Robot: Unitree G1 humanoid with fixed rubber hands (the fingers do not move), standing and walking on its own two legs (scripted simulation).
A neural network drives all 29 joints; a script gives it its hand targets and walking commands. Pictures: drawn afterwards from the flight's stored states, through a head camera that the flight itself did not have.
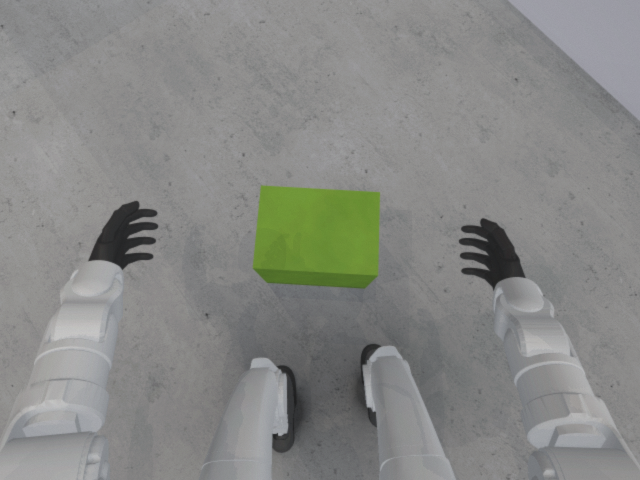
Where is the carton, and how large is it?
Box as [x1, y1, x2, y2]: [253, 186, 379, 288]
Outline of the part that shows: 261,186 253,268 267,282 364,288 377,275 379,192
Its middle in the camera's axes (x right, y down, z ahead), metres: +0.00 +0.01 +0.98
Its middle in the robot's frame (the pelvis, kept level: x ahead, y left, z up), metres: +0.50 +0.00 -0.57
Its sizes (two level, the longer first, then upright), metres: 0.274 0.193 0.246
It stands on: the floor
